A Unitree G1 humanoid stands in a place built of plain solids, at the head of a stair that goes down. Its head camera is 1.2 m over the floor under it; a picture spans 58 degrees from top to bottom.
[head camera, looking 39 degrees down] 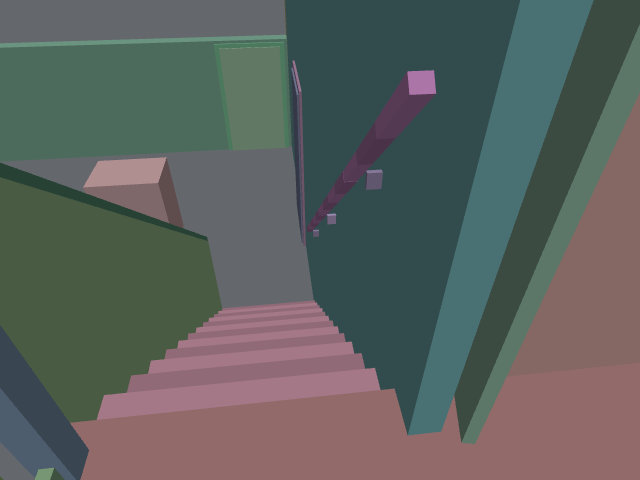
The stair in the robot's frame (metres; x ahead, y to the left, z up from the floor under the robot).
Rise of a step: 0.18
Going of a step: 0.20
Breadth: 0.97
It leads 7 degrees to the left of straight ahead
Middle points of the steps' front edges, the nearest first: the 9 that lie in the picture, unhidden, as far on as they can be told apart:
0.70 0.25 0.00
0.90 0.28 -0.18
1.10 0.30 -0.36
1.30 0.32 -0.55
1.50 0.35 -0.73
1.70 0.37 -0.91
1.91 0.40 -1.10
2.11 0.42 -1.28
2.31 0.44 -1.46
